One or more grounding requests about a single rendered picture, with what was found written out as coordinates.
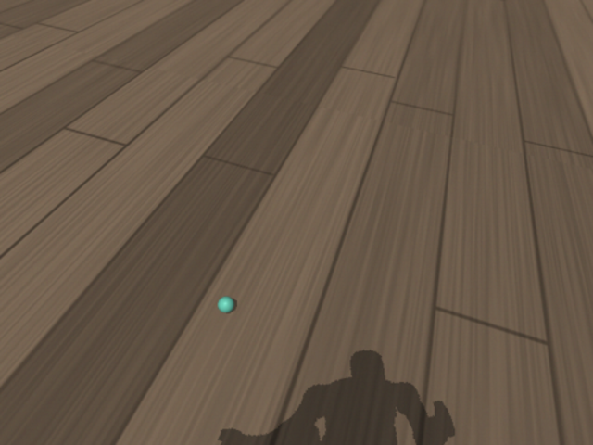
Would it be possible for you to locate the ball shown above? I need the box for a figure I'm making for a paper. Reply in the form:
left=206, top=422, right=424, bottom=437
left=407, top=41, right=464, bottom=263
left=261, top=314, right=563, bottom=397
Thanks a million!
left=218, top=297, right=234, bottom=312

